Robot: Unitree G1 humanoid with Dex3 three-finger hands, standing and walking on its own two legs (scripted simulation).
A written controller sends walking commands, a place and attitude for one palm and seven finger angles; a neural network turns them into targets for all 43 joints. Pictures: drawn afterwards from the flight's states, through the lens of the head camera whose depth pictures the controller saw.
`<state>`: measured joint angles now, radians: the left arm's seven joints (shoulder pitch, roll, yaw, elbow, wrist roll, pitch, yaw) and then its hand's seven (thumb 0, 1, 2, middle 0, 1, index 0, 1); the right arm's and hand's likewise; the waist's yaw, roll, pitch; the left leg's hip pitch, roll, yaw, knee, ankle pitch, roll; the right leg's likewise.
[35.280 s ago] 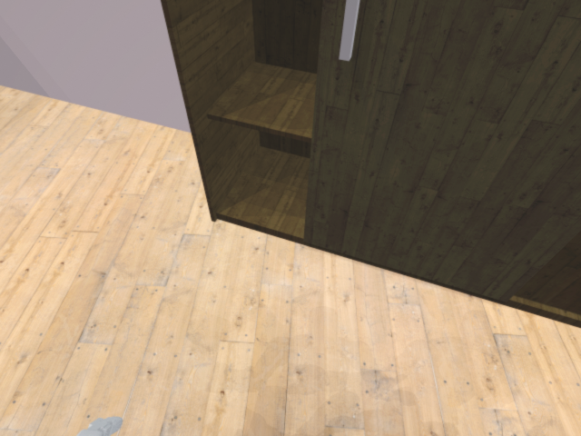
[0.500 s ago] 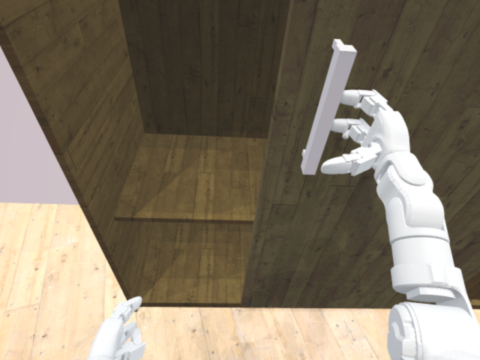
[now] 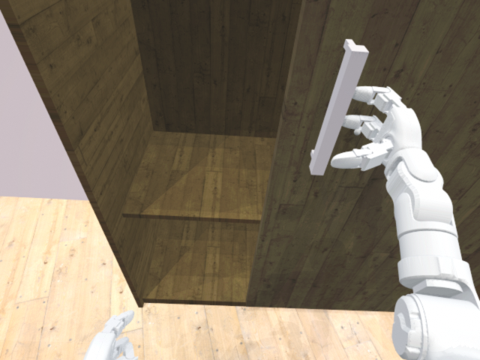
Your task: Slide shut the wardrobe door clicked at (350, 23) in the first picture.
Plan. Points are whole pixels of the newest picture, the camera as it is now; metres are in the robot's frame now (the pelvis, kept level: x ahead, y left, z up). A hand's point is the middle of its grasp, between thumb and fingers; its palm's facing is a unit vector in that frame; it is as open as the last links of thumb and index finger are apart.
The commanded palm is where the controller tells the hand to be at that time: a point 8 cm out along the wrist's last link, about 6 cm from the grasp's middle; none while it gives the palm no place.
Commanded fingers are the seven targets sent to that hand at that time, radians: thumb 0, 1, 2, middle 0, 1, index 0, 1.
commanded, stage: feel for the door with the fingertips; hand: right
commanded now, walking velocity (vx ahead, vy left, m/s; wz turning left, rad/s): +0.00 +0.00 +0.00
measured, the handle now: (331, 113) +0.48 -0.12 +0.21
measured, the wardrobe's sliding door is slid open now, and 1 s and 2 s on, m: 0.42 0.42 0.42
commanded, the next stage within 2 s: slide the fingers in behind the handle in 0.20 s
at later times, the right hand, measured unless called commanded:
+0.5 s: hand (354, 129) +0.43 -0.14 +0.22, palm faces -0.02 +1.00 +0.00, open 14.0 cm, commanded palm +0.40 -0.19 +0.21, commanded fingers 0.00 0.50 -0.30 0.30 1.20 0.30 1.20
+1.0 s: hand (347, 132) +0.42 -0.13 +0.22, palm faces -0.01 +1.00 -0.01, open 14.1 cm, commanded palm +0.40 -0.17 +0.21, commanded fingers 0.00 0.50 -0.30 0.30 1.20 0.30 1.20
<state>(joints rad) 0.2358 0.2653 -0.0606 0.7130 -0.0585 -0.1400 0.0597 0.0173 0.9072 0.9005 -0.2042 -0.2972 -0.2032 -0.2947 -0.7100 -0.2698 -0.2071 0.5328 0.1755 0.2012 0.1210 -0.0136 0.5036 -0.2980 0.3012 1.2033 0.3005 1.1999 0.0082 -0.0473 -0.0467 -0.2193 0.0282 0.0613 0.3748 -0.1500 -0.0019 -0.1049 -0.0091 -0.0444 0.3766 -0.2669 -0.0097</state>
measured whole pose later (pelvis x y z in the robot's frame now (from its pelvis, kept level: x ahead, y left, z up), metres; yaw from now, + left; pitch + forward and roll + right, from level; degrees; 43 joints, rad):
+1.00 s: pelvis +0.00 +0.00 +0.00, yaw +0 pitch +0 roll +0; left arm 0.20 0.24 -0.07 0.71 -0.05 -0.15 0.05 0.02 0.91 0.90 -0.20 -0.30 -0.20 -0.29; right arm -0.72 -0.21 -0.15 0.51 0.16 0.21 0.06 -0.01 0.50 -0.30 0.30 1.20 0.28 1.20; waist -0.01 -0.05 -0.05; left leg -0.22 0.04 0.06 0.38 -0.16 -0.01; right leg -0.11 0.00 -0.04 0.38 -0.27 -0.02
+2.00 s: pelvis +0.00 +0.00 +0.00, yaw +0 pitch +0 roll +0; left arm 0.21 0.26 -0.06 0.70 -0.06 -0.12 0.07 0.02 0.91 0.90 -0.20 -0.30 -0.20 -0.29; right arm -0.69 -0.27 -0.19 0.48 0.17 0.25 0.10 -0.01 0.50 -0.30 0.30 1.20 0.29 1.19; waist 0.00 -0.05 -0.04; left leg -0.21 0.03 0.06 0.37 -0.15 0.00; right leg -0.10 -0.01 -0.04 0.37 -0.27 -0.01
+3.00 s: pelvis +0.01 -0.01 +0.00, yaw +0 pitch +0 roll +1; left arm 0.23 0.27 -0.06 0.69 -0.06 -0.15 0.06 0.02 0.91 0.90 -0.20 -0.30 -0.20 -0.29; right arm -0.64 -0.33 -0.25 0.47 0.20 0.21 0.20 -0.01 0.50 -0.30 0.30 1.20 0.30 1.20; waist 0.00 -0.05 -0.05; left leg -0.21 0.04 0.07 0.37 -0.16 -0.01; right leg -0.11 0.00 -0.04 0.39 -0.28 -0.02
